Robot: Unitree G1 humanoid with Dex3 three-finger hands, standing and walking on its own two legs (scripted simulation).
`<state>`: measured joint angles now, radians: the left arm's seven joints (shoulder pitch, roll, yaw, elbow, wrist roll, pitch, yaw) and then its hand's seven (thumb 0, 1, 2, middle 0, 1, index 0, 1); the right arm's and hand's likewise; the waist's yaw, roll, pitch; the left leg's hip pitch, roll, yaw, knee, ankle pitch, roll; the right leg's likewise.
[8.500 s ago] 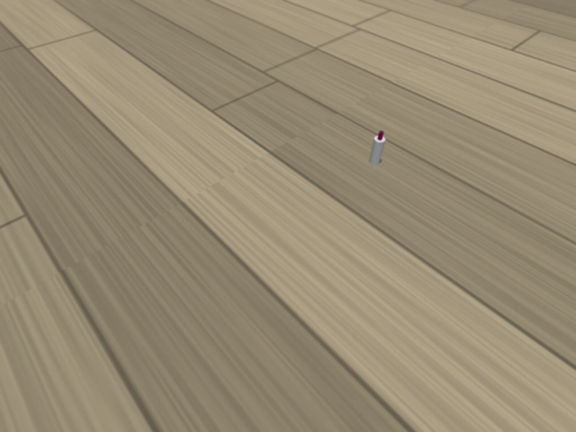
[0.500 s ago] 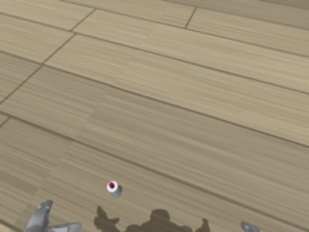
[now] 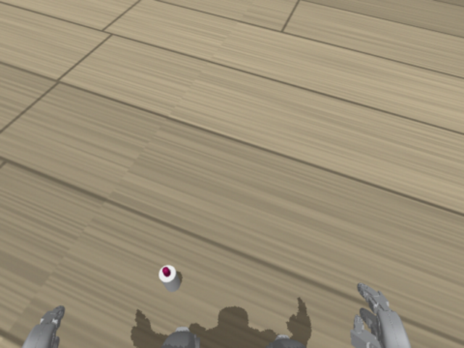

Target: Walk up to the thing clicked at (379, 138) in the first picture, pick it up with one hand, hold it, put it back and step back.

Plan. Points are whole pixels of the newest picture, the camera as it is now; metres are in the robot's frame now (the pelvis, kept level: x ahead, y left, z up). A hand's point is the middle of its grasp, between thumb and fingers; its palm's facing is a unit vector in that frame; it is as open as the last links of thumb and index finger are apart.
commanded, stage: go down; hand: left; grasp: from the side
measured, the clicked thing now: (169, 277) +0.39 +0.21 -0.60
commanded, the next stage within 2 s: none
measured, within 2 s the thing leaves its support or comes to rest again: neither
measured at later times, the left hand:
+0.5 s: hand out of the picture +0.15 +0.30 -0.16, palm faces +0.13 -0.95 -0.30, open 17.4 cm
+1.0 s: hand (74, 297) +0.26 +0.35 -0.25, palm faces +0.15 -0.97 -0.20, open 17.0 cm
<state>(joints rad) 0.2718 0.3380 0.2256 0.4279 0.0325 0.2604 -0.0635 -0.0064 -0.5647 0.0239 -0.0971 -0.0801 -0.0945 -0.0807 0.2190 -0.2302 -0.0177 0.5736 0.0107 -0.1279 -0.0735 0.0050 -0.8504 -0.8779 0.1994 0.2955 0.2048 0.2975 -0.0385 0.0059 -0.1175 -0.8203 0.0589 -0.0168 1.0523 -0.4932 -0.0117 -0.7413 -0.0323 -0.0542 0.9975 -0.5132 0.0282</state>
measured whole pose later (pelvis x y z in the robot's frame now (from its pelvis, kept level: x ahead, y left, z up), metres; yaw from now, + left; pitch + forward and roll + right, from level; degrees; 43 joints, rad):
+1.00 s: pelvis -0.07 -0.01 -0.20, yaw -3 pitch +33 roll -5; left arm -0.28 0.64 0.66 0.90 -0.15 -0.37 -0.52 -0.01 -0.45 0.12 -0.05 -0.11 -0.04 -0.11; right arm 0.10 -0.30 0.02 0.67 -0.03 -0.17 -0.05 0.00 -0.89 -0.89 0.20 0.30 0.21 0.30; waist -0.02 -0.02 -0.16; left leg -1.78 0.07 -0.08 1.85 -0.65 -0.02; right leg -1.69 -0.02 -0.06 1.82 -0.70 0.01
